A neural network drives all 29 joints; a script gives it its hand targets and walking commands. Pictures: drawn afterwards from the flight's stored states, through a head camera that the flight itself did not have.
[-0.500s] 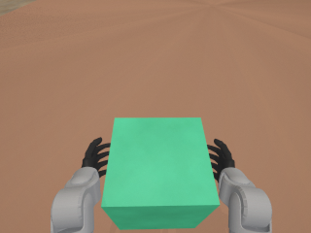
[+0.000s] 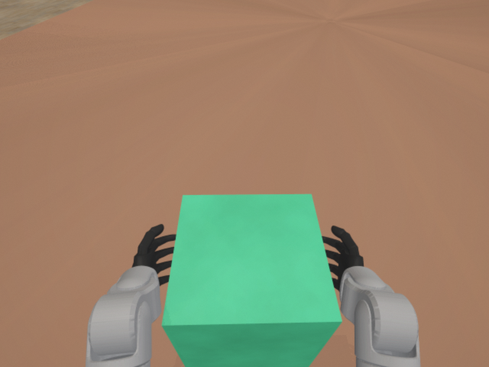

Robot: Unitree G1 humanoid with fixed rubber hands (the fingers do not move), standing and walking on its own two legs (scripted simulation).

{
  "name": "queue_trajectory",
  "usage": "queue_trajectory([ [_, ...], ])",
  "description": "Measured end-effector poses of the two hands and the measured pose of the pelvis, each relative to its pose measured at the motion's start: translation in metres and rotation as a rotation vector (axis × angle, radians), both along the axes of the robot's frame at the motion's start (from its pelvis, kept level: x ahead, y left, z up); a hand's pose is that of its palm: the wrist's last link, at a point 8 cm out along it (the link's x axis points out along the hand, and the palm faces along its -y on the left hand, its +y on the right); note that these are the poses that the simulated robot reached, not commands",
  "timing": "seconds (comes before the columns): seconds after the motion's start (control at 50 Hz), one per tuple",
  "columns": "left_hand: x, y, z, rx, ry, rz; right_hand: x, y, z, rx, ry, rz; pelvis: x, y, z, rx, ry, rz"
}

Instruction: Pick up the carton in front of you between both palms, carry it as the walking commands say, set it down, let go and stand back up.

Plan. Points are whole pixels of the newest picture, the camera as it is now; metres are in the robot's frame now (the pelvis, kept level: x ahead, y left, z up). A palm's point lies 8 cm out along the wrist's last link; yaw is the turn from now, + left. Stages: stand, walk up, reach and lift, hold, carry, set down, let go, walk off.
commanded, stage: carry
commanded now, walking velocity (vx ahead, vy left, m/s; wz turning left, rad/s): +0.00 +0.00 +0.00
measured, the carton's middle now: (247, 287) +0.25 +0.00 +0.01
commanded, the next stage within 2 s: hold in 1.14 s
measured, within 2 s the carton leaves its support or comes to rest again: neither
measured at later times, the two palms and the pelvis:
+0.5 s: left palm (161, 279) +0.25 +0.14 +0.03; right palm (342, 280) +0.25 -0.16 +0.03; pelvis -0.02 -0.01 +0.00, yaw +0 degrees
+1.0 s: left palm (167, 272) +0.26 +0.14 +0.04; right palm (345, 275) +0.26 -0.16 +0.04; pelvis -0.02 -0.01 +0.00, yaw +0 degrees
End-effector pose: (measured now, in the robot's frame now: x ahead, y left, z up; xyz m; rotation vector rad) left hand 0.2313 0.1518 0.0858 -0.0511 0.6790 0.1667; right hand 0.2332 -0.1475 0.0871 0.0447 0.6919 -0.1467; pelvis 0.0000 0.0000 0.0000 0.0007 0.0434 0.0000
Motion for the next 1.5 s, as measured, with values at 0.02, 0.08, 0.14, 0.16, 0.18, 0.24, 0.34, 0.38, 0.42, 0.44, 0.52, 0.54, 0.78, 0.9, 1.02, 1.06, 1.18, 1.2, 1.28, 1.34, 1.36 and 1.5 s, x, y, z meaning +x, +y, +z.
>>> queue_trajectory([
  [0.02,0.0,0.0,-0.002,0.002,0.008,-0.001,0.0,0.0,-0.002,-0.004,0.008,0.002,-0.002,0.0,0.0,0.0,0.0,-0.001],
  [0.08,0.0,-0.001,-0.009,0.007,0.025,-0.005,-0.001,-0.001,-0.009,-0.014,0.024,0.007,-0.006,-0.002,0.0,0.0,-0.001,0.0],
  [0.14,0.001,-0.002,-0.013,0.019,0.025,-0.009,0.001,-0.002,-0.014,-0.02,0.024,0.014,-0.01,-0.002,0.001,-0.001,-0.002,0.001],
  [0.16,0.002,-0.002,-0.014,0.022,0.023,-0.011,0.002,-0.002,-0.015,-0.024,0.022,0.016,-0.011,-0.003,0.0,-0.001,-0.003,0.001],
  [0.18,0.003,-0.002,-0.015,0.024,0.022,-0.013,0.003,-0.002,-0.016,-0.028,0.02,0.018,-0.012,-0.003,0.0,-0.001,-0.004,0.001],
  [0.24,0.005,-0.002,-0.021,0.036,0.022,-0.018,0.005,-0.003,-0.021,-0.037,0.021,0.025,-0.014,-0.004,0.0,-0.001,-0.004,0.002],
  [0.34,0.008,-0.005,-0.034,0.046,0.035,-0.035,0.009,-0.004,-0.035,-0.06,0.034,0.043,-0.017,-0.006,0.0,-0.002,-0.004,-0.001],
  [0.38,0.01,-0.006,-0.04,0.054,0.04,-0.044,0.011,-0.005,-0.04,-0.066,0.038,0.047,-0.018,-0.006,0.0,-0.004,-0.007,0.0],
  [0.42,0.013,-0.007,-0.044,0.057,0.038,-0.048,0.013,-0.006,-0.045,-0.075,0.036,0.05,-0.019,-0.006,0.0,-0.003,-0.01,0.0],
  [0.44,0.015,-0.007,-0.046,0.059,0.035,-0.051,0.015,-0.006,-0.047,-0.078,0.034,0.051,-0.02,-0.007,0.0,-0.002,-0.01,0.0],
  [0.52,0.023,-0.009,-0.054,0.071,0.024,-0.06,0.022,-0.008,-0.054,-0.082,0.022,0.052,-0.021,-0.008,0.0,-0.002,-0.011,0.0],
  [0.54,0.025,-0.01,-0.055,0.071,0.019,-0.061,0.024,-0.009,-0.056,-0.085,0.018,0.053,-0.022,-0.008,0.0,-0.002,-0.011,0.0],
  [0.78,0.036,-0.014,-0.049,0.064,-0.038,-0.056,0.032,-0.013,-0.052,-0.082,-0.039,0.045,-0.021,-0.012,-0.002,0.0,-0.005,-0.001],
  [0.9,0.035,-0.016,-0.049,0.066,-0.023,-0.058,0.031,-0.015,-0.051,-0.084,-0.024,0.047,-0.021,-0.013,-0.002,0.0,-0.006,-0.002],
  [1.02,0.032,-0.016,-0.05,0.068,-0.016,-0.059,0.029,-0.016,-0.052,-0.088,-0.016,0.049,-0.022,-0.014,-0.002,-0.002,-0.009,-0.001],
  [1.06,0.032,-0.016,-0.05,0.067,-0.017,-0.059,0.029,-0.016,-0.051,-0.088,-0.018,0.049,-0.023,-0.015,-0.002,-0.001,-0.01,-0.001],
  [1.18,0.029,-0.017,-0.049,0.061,-0.021,-0.057,0.027,-0.016,-0.048,-0.095,-0.02,0.051,-0.025,-0.015,0.001,0.006,-0.05,-0.023],
  [1.2,0.027,-0.018,-0.049,0.063,-0.02,-0.062,0.024,-0.018,-0.048,-0.101,-0.019,0.052,-0.026,-0.015,0.003,0.008,-0.07,-0.027],
  [1.28,0.025,-0.026,-0.046,0.071,-0.016,-0.107,0.011,-0.026,-0.045,-0.103,-0.012,0.017,-0.027,-0.012,0.008,0.003,-0.119,-0.068],
  [1.34,0.027,-0.034,-0.046,0.076,-0.007,-0.145,0.001,-0.032,-0.046,-0.097,0.0,-0.021,-0.031,-0.009,0.008,0.0,-0.147,-0.082],
  [1.36,0.027,-0.035,-0.046,0.078,-0.007,-0.154,-0.001,-0.034,-0.046,-0.096,0.001,-0.031,-0.032,-0.008,0.008,0.0,-0.154,-0.087],
  [1.5,0.025,-0.034,-0.042,0.068,-0.019,-0.178,-0.013,-0.031,-0.042,-0.105,-0.007,-0.058,-0.042,0.001,0.007,-0.002,-0.188,-0.109],
])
